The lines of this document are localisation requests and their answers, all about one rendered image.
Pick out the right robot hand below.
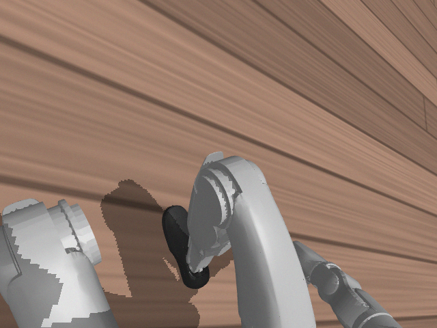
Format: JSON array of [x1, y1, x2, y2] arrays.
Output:
[[292, 241, 328, 287]]

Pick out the right robot foot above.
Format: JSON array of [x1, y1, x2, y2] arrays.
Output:
[[162, 206, 210, 289]]

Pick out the right robot arm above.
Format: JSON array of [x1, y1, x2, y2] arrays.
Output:
[[310, 262, 403, 328]]

